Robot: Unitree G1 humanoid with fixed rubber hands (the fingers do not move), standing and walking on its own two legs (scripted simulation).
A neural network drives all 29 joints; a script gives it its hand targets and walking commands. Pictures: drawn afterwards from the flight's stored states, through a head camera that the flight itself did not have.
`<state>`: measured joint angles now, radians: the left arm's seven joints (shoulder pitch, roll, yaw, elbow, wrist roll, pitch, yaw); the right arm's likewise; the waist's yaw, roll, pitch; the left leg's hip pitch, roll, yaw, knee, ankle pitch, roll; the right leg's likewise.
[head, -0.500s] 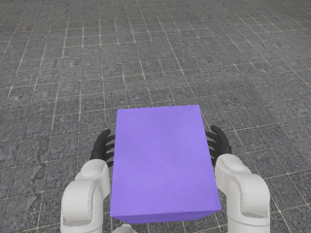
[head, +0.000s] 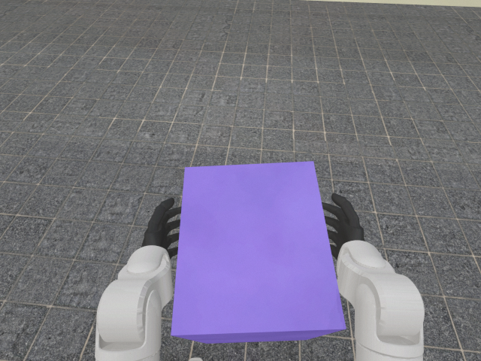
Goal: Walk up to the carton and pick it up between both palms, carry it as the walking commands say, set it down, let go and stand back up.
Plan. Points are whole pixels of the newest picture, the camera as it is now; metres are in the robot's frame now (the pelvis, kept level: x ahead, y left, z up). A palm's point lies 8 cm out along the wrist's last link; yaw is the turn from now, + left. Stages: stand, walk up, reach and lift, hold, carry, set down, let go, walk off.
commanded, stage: carry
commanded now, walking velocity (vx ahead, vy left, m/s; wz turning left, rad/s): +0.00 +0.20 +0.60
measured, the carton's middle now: (253, 264) +0.27 -0.01 +0.03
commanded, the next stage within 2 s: none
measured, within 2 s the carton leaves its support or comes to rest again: neither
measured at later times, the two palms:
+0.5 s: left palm out of the picture +0.19 +0.36 +0.12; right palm (180, 248) +0.26 +0.10 +0.11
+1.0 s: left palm out of the picture +0.06 +0.58 +0.11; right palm out of the picture +0.20 +0.35 +0.09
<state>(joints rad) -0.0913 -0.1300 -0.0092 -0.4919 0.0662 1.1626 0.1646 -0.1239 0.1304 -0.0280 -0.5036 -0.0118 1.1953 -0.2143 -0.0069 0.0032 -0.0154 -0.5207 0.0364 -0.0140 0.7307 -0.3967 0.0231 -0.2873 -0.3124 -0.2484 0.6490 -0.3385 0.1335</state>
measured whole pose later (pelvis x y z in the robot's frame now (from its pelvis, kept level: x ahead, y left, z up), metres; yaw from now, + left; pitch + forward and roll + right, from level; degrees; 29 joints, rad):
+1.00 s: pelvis -0.10 +0.33 +0.01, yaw +31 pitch +3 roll +2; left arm -0.09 -0.13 0.01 -0.44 0.06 1.15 0.17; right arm -0.10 0.13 -0.02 -0.43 -0.03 1.15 -0.20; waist 0.00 0.03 -0.01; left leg -0.56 -0.16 0.00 0.90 -0.36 0.02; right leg -0.35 -0.14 -0.15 0.60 -0.27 0.02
